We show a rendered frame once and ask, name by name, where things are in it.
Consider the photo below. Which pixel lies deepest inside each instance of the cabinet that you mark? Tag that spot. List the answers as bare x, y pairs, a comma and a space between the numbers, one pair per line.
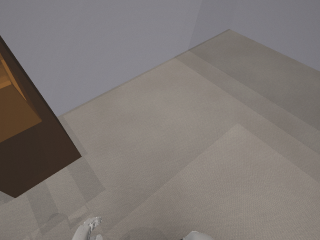
35, 154

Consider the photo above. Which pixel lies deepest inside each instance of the robot left hand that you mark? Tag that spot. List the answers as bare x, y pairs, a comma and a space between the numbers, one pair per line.
84, 231

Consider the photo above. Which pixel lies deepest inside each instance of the drawer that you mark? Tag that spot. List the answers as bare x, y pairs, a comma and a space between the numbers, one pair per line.
17, 112

